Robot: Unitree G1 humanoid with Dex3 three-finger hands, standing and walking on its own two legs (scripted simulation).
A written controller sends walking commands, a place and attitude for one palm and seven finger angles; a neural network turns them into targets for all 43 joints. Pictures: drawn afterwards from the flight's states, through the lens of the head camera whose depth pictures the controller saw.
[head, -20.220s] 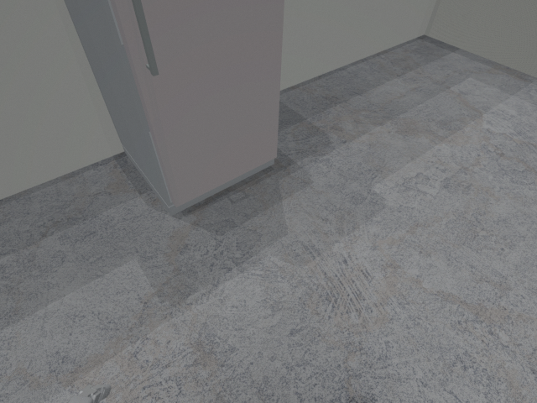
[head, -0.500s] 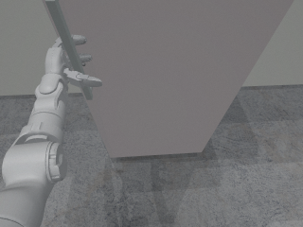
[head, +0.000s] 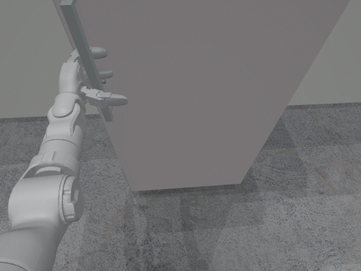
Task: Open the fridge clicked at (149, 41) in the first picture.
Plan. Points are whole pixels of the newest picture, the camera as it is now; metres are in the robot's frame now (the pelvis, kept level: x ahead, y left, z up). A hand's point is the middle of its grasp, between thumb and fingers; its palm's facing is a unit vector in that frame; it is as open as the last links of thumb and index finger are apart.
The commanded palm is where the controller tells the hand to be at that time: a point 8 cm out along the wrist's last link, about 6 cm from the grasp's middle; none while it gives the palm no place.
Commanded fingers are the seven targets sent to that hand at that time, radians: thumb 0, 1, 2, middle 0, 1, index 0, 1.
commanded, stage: grip the handle and tug to test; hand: left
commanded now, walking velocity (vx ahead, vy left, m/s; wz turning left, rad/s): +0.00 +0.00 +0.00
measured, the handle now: (94, 69) +0.54 +0.18 +0.14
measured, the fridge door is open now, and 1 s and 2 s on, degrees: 0 0 5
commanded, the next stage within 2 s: pull the door a little, standing still in 1.26 s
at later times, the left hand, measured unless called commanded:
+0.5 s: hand (103, 79) +0.49 +0.15 +0.15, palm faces +0.04 -1.00 +0.01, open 5.9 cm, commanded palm +0.46 +0.21 +0.15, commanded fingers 0.00 0.90 0.90 -0.45 -1.40 -0.45 -1.40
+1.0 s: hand (103, 80) +0.49 +0.15 +0.15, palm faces +0.04 -1.00 +0.02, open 5.0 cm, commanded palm +0.45 +0.21 +0.15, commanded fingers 0.00 0.90 0.90 -0.45 -1.40 -0.45 -1.40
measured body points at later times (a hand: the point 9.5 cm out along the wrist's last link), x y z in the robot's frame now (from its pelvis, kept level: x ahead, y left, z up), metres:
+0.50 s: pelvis +0.00 -0.01 +0.00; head +0.06 -0.01 +0.45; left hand +0.48 +0.21 +0.15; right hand +0.02 -0.27 -0.12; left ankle -0.01 +0.10 -0.72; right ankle +0.00 -0.11 -0.72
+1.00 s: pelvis +0.01 -0.01 +0.00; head +0.06 -0.01 +0.45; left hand +0.48 +0.21 +0.15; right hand +0.04 -0.27 -0.12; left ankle -0.01 +0.10 -0.72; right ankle +0.00 -0.11 -0.72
